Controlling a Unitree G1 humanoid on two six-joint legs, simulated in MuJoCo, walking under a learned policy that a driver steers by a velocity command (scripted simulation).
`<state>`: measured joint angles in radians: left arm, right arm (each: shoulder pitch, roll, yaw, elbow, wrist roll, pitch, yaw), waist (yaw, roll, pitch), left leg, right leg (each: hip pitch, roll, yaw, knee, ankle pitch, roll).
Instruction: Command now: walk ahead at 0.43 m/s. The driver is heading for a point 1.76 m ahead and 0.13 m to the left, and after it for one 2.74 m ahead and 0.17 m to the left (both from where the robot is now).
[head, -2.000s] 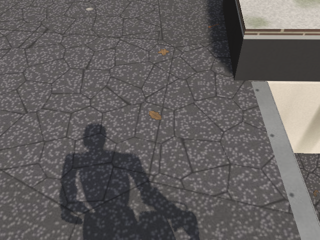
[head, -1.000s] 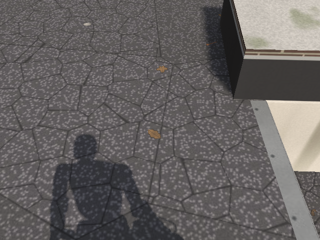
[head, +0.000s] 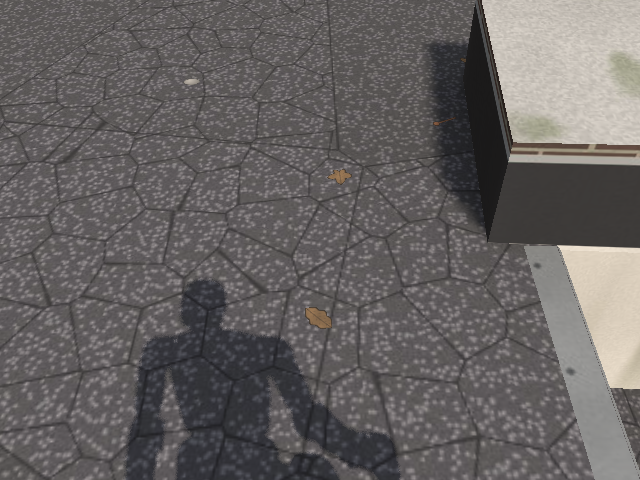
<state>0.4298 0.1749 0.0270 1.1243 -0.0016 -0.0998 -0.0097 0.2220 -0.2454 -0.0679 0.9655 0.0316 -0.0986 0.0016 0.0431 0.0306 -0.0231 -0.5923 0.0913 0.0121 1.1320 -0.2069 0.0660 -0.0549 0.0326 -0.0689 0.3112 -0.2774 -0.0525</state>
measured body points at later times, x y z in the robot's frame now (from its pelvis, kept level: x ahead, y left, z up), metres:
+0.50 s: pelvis +0.29 +0.07 +0.00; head +0.30 +0.07 +0.45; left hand +0.38 +0.33 -0.13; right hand +0.32 -0.19 -0.14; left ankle +0.31 +0.15 -0.74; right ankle +0.31 -0.10 -0.66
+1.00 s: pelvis +0.58 +0.00 +0.00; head +0.61 -0.02 +0.44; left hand +0.66 +0.26 -0.13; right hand +0.66 -0.27 -0.14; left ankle +0.52 +0.15 -0.65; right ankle +0.63 -0.09 -0.74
